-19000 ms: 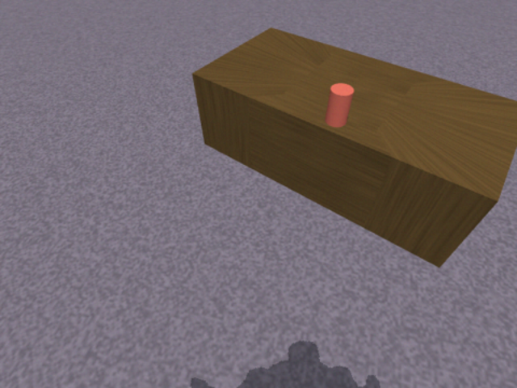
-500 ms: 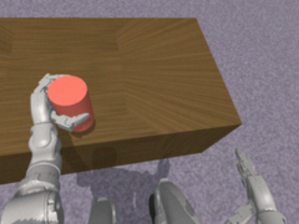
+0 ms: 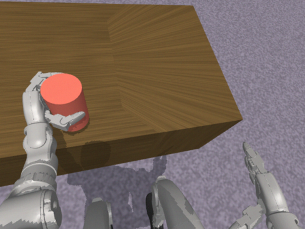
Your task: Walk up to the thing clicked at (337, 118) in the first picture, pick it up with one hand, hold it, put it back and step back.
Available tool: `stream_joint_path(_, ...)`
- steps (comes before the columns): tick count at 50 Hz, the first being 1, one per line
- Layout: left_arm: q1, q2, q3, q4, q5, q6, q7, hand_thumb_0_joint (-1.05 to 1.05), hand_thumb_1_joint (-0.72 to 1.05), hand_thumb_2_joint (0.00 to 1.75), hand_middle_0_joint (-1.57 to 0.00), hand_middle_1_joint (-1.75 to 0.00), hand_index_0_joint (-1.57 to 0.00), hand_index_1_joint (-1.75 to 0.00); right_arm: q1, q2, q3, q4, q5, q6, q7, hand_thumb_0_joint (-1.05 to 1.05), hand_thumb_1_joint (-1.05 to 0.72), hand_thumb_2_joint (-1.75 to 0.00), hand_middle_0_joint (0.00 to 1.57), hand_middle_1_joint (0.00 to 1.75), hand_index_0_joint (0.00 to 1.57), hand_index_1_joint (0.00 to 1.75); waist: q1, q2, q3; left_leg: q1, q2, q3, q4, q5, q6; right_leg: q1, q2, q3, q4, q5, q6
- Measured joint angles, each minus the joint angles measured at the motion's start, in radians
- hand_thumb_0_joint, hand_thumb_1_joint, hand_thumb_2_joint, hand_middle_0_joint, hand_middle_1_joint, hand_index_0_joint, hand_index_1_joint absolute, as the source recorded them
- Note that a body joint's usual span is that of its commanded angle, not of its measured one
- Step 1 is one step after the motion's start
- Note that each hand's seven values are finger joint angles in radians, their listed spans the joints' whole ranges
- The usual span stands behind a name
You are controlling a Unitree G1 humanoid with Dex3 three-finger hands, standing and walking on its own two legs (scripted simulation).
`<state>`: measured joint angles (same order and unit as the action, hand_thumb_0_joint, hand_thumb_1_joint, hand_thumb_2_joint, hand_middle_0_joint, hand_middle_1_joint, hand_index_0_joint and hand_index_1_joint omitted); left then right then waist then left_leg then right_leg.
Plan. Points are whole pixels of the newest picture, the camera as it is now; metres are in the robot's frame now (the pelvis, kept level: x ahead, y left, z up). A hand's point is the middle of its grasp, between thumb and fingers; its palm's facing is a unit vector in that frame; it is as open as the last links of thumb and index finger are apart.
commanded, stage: lower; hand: left
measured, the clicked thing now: (68, 104) +0.47 +0.14 -0.04
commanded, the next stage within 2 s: loosen in 0.86 s
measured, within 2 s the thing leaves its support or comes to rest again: rests again in 0.70 s
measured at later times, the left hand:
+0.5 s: hand (66, 107) +0.48 +0.15 -0.07, palm faces +0.10 -1.00 -0.02, open 11.9 cm
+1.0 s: hand (67, 110) +0.48 +0.15 -0.10, palm faces +0.08 -1.00 -0.03, open 11.9 cm
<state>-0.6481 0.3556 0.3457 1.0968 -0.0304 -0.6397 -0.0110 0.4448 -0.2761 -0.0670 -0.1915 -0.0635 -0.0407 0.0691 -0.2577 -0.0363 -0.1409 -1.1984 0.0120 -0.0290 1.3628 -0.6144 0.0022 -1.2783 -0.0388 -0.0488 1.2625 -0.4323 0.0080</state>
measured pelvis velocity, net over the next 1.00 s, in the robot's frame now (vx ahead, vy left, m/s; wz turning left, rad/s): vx -0.02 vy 0.01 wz -0.02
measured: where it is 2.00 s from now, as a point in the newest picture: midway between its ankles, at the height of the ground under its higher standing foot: outside the picture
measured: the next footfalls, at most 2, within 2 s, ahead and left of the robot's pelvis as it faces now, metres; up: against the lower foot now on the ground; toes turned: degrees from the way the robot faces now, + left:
none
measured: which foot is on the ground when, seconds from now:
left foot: down 0.00-1.00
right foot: down 0.00-1.00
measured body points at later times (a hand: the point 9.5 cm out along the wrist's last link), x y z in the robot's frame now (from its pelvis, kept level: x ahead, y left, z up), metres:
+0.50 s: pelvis -0.01 +0.00 -0.04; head +0.16 +0.06 +0.37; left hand +0.47 +0.20 -0.07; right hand +0.15 -0.26 +0.02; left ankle +0.01 +0.11 -0.61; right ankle +0.08 -0.13 -0.61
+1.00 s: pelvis -0.02 +0.01 -0.05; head +0.17 +0.07 +0.35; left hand +0.47 +0.20 -0.09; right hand +0.15 -0.26 +0.03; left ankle +0.01 +0.11 -0.61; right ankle +0.08 -0.13 -0.61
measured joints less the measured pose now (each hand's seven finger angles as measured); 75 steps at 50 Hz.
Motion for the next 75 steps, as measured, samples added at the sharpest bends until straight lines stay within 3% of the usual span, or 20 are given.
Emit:
stream_joint_path(8,-0.014,0.022,0.018,0.007,0.012,-0.034,0.019,-0.01,-0.61,1.05,-0.64,-0.97,-0.63,-0.96,-0.005,-0.004,-0.005,-0.019,-0.009,-0.002,0.016,-0.01,0.51,-0.06,0.06,0.06,0.06,0.05,-0.023,-0.004,0.000,-0.073,0.003,-0.004,0.063,-0.020,0.002,-0.069,0.003,-0.003,0.051,-0.010,0.002)
stream_joint_path(36,-0.073,0.104,0.052,0.087,0.049,-0.053,0.046,-0.01,-0.61,1.05,-0.62,-0.99,-0.62,-0.98,-0.009,-0.029,-0.013,-0.121,-0.006,0.006,0.026,-0.01,0.51,-0.06,0.06,0.06,0.06,0.05,-0.095,-0.012,-0.007,-0.223,0.001,-0.019,0.186,-0.038,0.002,-0.212,0.000,-0.012,0.156,-0.019,0.002)
stream_joint_path(53,-0.088,0.116,0.039,0.093,0.063,-0.070,0.051,-0.01,-0.61,1.04,-0.63,-0.97,-0.63,-0.97,-0.003,-0.032,-0.018,-0.145,0.001,0.006,0.033,-0.01,0.51,-0.06,0.06,0.06,0.07,0.05,-0.099,-0.007,-0.012,-0.265,-0.001,-0.025,0.223,-0.044,0.006,-0.248,-0.001,-0.016,0.180,-0.017,0.005)
stream_joint_path(57,-0.094,0.118,0.046,0.091,0.053,-0.068,0.053,-0.01,-0.61,0.96,-0.67,-0.92,-0.66,-0.91,0.000,-0.031,-0.021,-0.152,0.002,0.002,0.032,-0.01,0.51,-0.05,0.06,0.06,0.07,0.05,-0.102,-0.008,-0.011,-0.273,-0.003,-0.024,0.229,-0.042,0.007,-0.255,-0.002,-0.015,0.186,-0.016,0.006)
stream_joint_path(63,-0.097,0.127,0.039,0.092,0.058,-0.051,0.053,-0.01,-0.61,0.68,-0.69,-0.79,-0.70,-0.77,0.002,-0.034,-0.019,-0.158,0.003,0.004,0.030,-0.01,0.51,-0.05,0.06,0.06,0.07,0.05,-0.106,-0.012,-0.009,-0.282,-0.003,-0.024,0.232,-0.038,0.006,-0.263,-0.002,-0.014,0.188,-0.012,0.005)
stream_joint_path(68,-0.090,0.125,0.046,0.078,0.053,-0.042,0.053,-0.01,-0.61,0.46,-0.61,-0.64,-0.64,-0.63,0.003,-0.036,-0.019,-0.159,0.001,0.002,0.028,-0.01,0.51,-0.05,0.06,0.06,0.07,0.05,-0.111,-0.015,-0.008,-0.284,-0.002,-0.024,0.233,-0.038,0.006,-0.266,-0.001,-0.014,0.190,-0.012,0.005)
stream_joint_path(75,-0.090,0.128,0.044,0.085,0.055,-0.038,0.055,-0.02,-0.61,0.29,-0.48,-0.46,-0.50,-0.46,-0.004,-0.036,-0.018,-0.152,0.001,0.010,0.027,-0.01,0.50,-0.05,0.06,0.06,0.07,0.05,-0.112,-0.014,-0.012,-0.283,-0.001,-0.025,0.234,-0.041,0.004,-0.266,0.000,-0.014,0.190,-0.013,0.004)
